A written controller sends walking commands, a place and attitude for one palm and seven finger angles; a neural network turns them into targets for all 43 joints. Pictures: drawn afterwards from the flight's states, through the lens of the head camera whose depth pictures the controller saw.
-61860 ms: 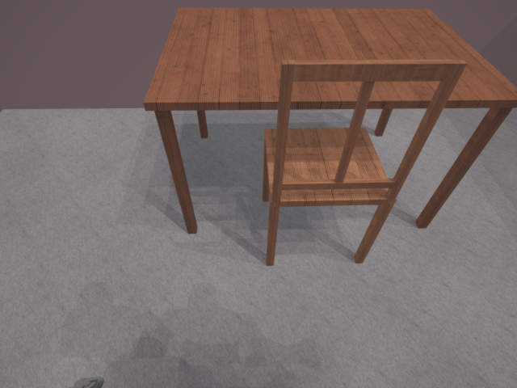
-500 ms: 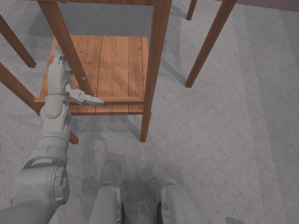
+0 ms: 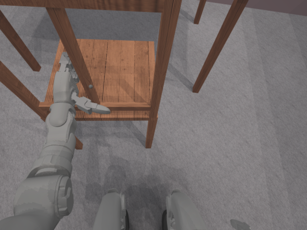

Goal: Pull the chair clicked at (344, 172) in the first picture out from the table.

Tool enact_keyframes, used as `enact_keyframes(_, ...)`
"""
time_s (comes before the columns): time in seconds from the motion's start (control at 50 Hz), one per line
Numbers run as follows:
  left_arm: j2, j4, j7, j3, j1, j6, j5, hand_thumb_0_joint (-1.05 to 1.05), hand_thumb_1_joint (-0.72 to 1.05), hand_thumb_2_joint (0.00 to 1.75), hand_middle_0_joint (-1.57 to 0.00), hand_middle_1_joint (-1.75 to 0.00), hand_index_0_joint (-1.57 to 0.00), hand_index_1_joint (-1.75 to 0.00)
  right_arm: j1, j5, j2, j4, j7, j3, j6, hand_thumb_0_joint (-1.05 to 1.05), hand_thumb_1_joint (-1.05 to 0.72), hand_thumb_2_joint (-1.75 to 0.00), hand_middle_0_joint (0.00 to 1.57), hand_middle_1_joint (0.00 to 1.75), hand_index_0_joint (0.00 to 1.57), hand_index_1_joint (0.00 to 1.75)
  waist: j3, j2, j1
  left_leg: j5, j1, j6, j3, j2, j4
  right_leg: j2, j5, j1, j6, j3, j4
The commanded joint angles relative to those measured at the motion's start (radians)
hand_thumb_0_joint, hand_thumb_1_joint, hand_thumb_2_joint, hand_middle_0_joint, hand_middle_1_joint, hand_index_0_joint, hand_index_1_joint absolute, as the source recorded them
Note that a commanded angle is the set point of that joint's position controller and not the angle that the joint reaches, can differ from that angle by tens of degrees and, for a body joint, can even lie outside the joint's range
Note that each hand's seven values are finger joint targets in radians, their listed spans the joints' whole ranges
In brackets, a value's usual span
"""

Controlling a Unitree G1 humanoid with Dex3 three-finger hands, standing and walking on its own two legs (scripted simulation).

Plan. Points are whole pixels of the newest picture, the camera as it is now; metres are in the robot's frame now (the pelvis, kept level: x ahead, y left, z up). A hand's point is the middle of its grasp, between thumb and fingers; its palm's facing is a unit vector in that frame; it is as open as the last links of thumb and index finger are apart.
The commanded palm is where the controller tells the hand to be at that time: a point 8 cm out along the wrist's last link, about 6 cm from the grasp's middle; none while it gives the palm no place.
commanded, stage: hook a spindle and tug to test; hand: left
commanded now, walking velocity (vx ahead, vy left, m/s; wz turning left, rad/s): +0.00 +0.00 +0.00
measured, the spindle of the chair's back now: (82, 71) +0.50 +0.16 +0.05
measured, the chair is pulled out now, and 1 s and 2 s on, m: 0.29 0.30 0.37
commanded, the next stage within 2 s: step backward, pulling the chair out in 1.40 s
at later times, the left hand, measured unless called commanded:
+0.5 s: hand (92, 85) +0.48 +0.14 +0.03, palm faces +0.00 -1.00 -0.03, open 11.0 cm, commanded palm +0.45 +0.18 +0.03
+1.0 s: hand (93, 87) +0.47 +0.14 +0.03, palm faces +0.00 -1.00 -0.02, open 5.2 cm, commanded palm +0.43 +0.18 +0.03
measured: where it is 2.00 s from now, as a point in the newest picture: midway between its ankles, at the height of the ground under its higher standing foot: outside the picture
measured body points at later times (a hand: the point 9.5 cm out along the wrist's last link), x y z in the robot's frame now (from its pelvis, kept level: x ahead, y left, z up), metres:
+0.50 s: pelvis +0.00 +0.00 +0.00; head +0.14 +0.01 +0.42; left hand +0.47 +0.19 +0.03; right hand +0.05 -0.26 -0.13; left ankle +0.04 +0.11 -0.61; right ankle +0.01 -0.12 -0.61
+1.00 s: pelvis +0.01 +0.00 +0.01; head +0.15 +0.02 +0.43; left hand +0.46 +0.19 +0.03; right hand +0.07 -0.26 -0.12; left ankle +0.04 +0.11 -0.61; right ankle +0.01 -0.12 -0.61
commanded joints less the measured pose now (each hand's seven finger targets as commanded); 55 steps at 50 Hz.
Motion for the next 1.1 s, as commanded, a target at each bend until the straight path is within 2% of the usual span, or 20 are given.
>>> enact_keyframes(0.0, 0.141, -0.247, 0.005, 0.002, -0.358, -0.076, -0.013, 0.0, -0.5, 0.3, -0.17, -0.41, -0.17, -0.41, 0.135, -0.003, -0.167, -0.064, -0.009, -0.069, -0.013, 0.0, -0.9, -0.9, 0.2, 0.3, 0.2, 0.3, -0.518, 0.078, -0.019, 0.375, 0.493, 0.003, -0.06, -0.038, -0.13, 0.034, 0.329, 0.149, -0.031, 0.019, -0.164)
enact_keyframes(0.1, 0.148, -0.208, 0.025, 0.011, -0.353, -0.064, 0.0, 0.0, -0.5, 0.3, -0.25, -0.68, -0.25, -0.68, 0.136, -0.002, -0.168, -0.063, -0.01, -0.067, -0.006, 0.0, -0.9, -0.9, 0.2, 0.3, 0.2, 0.3, -0.471, 0.03, -0.026, 0.324, 0.434, 0.007, -0.055, -0.04, -0.13, 0.034, 0.302, 0.153, -0.026, 0.023, -0.169)
enact_keyframes(0.12, 0.145, -0.227, 0.029, -0.002, -0.391, -0.072, 0.001, 0.0, -0.5, 0.3, -0.27, -0.74, -0.27, -0.74, 0.14, -0.003, -0.169, -0.063, -0.012, -0.065, -0.007, 0.0, -0.9, -0.9, 0.2, 0.3, 0.2, 0.3, -0.472, 0.045, -0.036, 0.33, 0.454, 0.007, -0.063, -0.037, -0.135, 0.034, 0.297, 0.133, -0.028, 0.02, -0.163)
enact_keyframes(0.18, 0.141, -0.25, 0.036, -0.001, -0.384, -0.084, 0.004, 0.0, -0.5, 0.3, -0.32, -0.9, -0.32, -0.9, 0.132, -0.006, -0.164, -0.066, -0.01, -0.066, -0.01, 0.0, -0.9, -0.9, 0.2, 0.3, 0.2, 0.3, -0.509, 0.073, -0.023, 0.342, 0.466, 0.005, -0.056, -0.042, -0.129, 0.033, 0.309, 0.151, -0.029, 0.025, -0.164)
enact_keyframes(0.32, 0.129, -0.197, 0.021, -0.02, -0.44, -0.083, 0.003, 0.0, -0.11, 0.47, -0.45, -1.29, -0.45, -1.29, 0.143, -0.005, -0.166, -0.055, -0.013, -0.063, -0.014, 0.0, -0.9, -0.9, 0.2, 0.3, 0.2, 0.3, -0.471, 0.061, -0.049, 0.292, 0.44, 0.01, -0.058, -0.041, -0.126, 0.035, 0.27, 0.123, -0.029, 0.027, -0.171)
enact_keyframes(0.38, 0.163, -0.166, 0.016, 0.008, -0.432, -0.076, 0.004, 0.0, 0.06, 0.54, -0.5, -1.45, -0.5, -1.45, 0.147, -0.005, -0.171, -0.048, -0.015, -0.064, -0.013, 0.0, -0.9, -0.9, 0.2, 0.3, 0.2, 0.3, -0.485, 0.046, -0.041, 0.301, 0.423, 0.011, -0.057, -0.042, -0.12, 0.034, 0.281, 0.141, -0.028, 0.029, -0.169)
enact_keyframes(0.42, 0.119, -0.196, 0.008, -0.024, -0.429, -0.078, -0.005, 0.0, 0.17, 0.59, -0.5, -1.45, -0.5, -1.45, 0.148, -0.004, -0.166, -0.058, -0.013, -0.065, -0.014, 0.0, -0.9, -0.9, 0.2, 0.3, 0.2, 0.3, -0.516, 0.076, -0.038, 0.327, 0.464, 0.009, -0.059, -0.041, -0.124, 0.034, 0.294, 0.132, -0.031, 0.027, -0.164)
enact_keyframes(0.46, 0.146, -0.186, 0.01, -0.003, -0.414, -0.073, -0.004, 0.0, 0.28, 0.64, -0.5, -1.45, -0.5, -1.45, 0.149, -0.005, -0.17, -0.052, -0.012, -0.065, -0.01, 0.0, -0.9, -0.9, 0.2, 0.3, 0.2, 0.3, -0.508, 0.072, -0.032, 0.33, 0.453, 0.008, -0.059, -0.04, -0.122, 0.035, 0.298, 0.136, -0.03, 0.025, -0.165)
enact_keyframes(0.52, 0.138, -0.166, 0.012, -0.015, -0.445, -0.068, 0.002, 0.0, 0.45, 0.71, -0.5, -1.45, -0.5, -1.45, 0.157, -0.005, -0.17, -0.048, -0.013, -0.063, -0.01, 0.0, -0.9, -0.9, 0.2, 0.3, 0.2, 0.3, -0.482, 0.05, -0.051, 0.299, 0.424, 0.014, -0.056, -0.042, -0.119, 0.037, 0.279, 0.131, -0.027, 0.028, -0.17)
enact_keyframes(0.54, 0.162, -0.171, 0.013, 0.005, -0.437, -0.071, 0.008, 0.0, 0.51, 0.73, -0.5, -1.45, -0.5, -1.45, 0.155, -0.006, -0.172, -0.049, -0.014, -0.065, -0.009, 0.0, -0.9, -0.9, 0.2, 0.3, 0.2, 0.3, -0.495, 0.068, -0.037, 0.304, 0.433, 0.011, -0.057, -0.041, -0.119, 0.034, 0.277, 0.13, -0.029, 0.029, -0.168)
enact_keyframes(0.6, 0.159, -0.183, 0.012, 0.008, -0.41, -0.07, 0.001, 0.0, 0.68, 0.8, -0.5, -1.45, -0.5, -1.45, 0.154, -0.006, -0.17, -0.053, -0.011, -0.065, -0.008, 0.0, -0.9, -0.9, 0.2, 0.3, 0.2, 0.3, -0.509, 0.071, -0.029, 0.332, 0.45, 0.008, -0.058, -0.04, -0.123, 0.036, 0.3, 0.145, -0.031, 0.025, -0.166)
enact_keyframes(0.62, 0.116, -0.184, 0.009, -0.026, -0.415, -0.069, -0.005, 0.0, 0.73, 0.83, -0.5, -1.45, -0.5, -1.45, 0.156, -0.004, -0.168, -0.053, -0.011, -0.065, -0.008, 0.0, -0.9, -0.9, 0.2, 0.3, 0.2, 0.3, -0.504, 0.062, -0.045, 0.34, 0.463, 0.011, -0.061, -0.04, -0.124, 0.038, 0.304, 0.128, -0.029, 0.023, -0.167)
enact_keyframes(0.66, 0.156, -0.183, 0.016, 0.006, -0.408, -0.069, -0.003, 0.0, 0.84, 0.88, -0.5, -1.45, -0.5, -1.45, 0.155, -0.005, -0.173, -0.05, -0.01, -0.066, -0.005, 0.0, -0.9, -0.9, 0.2, 0.3, 0.2, 0.3, -0.495, 0.072, -0.033, 0.336, 0.453, 0.008, -0.059, -0.039, -0.124, 0.037, 0.302, 0.133, -0.03, 0.024, -0.168)
enact_keyframes(0.68, 0.132, -0.194, 0.015, -0.013, -0.405, -0.07, 0.002, 0.0, 0.9, 0.9, -0.5, -1.45, -0.5, -1.45, 0.154, -0.006, -0.168, -0.055, -0.008, -0.065, -0.004, 0.0, -0.9, -0.9, 0.2, 0.3, 0.2, 0.3, -0.502, 0.071, -0.035, 0.338, 0.456, 0.009, -0.057, -0.041, -0.125, 0.037, 0.304, 0.136, -0.029, 0.024, -0.169)
enact_keyframes(0.82, 0.102, -0.246, 0.019, -0.032, -0.329, -0.071, -0.004, 0.0, 0.9, 0.9, -0.5, -1.45, -0.5, -1.45, 0.15, -0.002, -0.166, -0.07, -0.002, -0.07, -0.001, 0.0, -0.9, -0.9, 0.2, 0.3, 0.2, 0.3, -0.513, 0.061, -0.024, 0.379, 0.496, 0.005, -0.062, -0.036, -0.139, 0.039, 0.333, 0.149, -0.033, 0.015, -0.164)
enact_keyframes(0.86, 0.09, -0.274, 0.023, -0.038, -0.267, -0.068, -0.002, 0.0, 0.9, 0.9, -0.5, -1.45, -0.5, -1.45, 0.141, -0.002, -0.162, -0.079, 0.003, -0.07, 0.002, 0.0, -0.9, -0.9, 0.2, 0.3, 0.2, 0.3, -0.533, 0.085, -0.005, 0.413, 0.511, 0.002, -0.054, -0.038, -0.142, 0.038, 0.363, 0.165, -0.033, 0.016, -0.164)
enact_keyframes(0.9, 0.113, -0.282, 0.025, -0.018, -0.254, -0.064, -0.006, 0.0, 0.9, 0.9, -0.5, -1.45, -0.5, -1.45, 0.139, -0.002, -0.162, -0.077, 0.002, -0.07, 0.004, 0.0, -0.9, -0.9, 0.2, 0.3, 0.2, 0.3, -0.512, 0.035, -0.008, 0.391, 0.474, 0.007, -0.047, -0.04, -0.141, 0.04, 0.373, 0.205, -0.029, 0.023, -0.175)
enact_keyframes(0.96, 0.082, -0.36, 0.023, -0.044, -0.194, -0.07, -0.011, 0.0, 0.9, 0.9, -0.5, -1.45, -0.5, -1.45, 0.128, 0.002, -0.155, -0.094, 0.005, -0.072, -0.002, 0.0, -0.9, -0.9, 0.2, 0.3, 0.2, 0.3, -0.534, 0.098, 0.011, 0.447, 0.529, -0.001, -0.048, -0.037, -0.152, 0.038, 0.402, 0.199, -0.034, 0.018, -0.167)
enact_keyframes(1.04, 0.029, -0.397, 0.031, -0.079, -0.127, -0.062, -0.022, 0.0, 0.9, 0.9, -0.5, -1.45, -0.5, -1.45, 0.122, 0.007, -0.15, -0.099, 0.007, -0.076, -0.008, 0.0, -0.9, -0.9, 0.2, 0.3, 0.2, 0.3, -0.504, 0.051, 0.003, 0.46, 0.536, -0.001, -0.049, -0.033, -0.157, 0.038, 0.418, 0.199, -0.03, 0.013, -0.175)
enact_keyframes(1.08, 0.053, -0.405, 0.038, -0.067, -0.133, -0.062, -0.016, 0.0, 0.9, 0.9, -0.5, -1.45, -0.5, -1.45, 0.119, 0.006, -0.152, -0.094, 0.003, -0.076, -0.01, 0.0, -0.9, -0.9, 0.2, 0.3, 0.2, 0.3, -0.485, 0.033, 0.0, 0.438, 0.506, 0.001, -0.046, -0.036, -0.157, 0.037, 0.416, 0.213, -0.028, 0.017, -0.175)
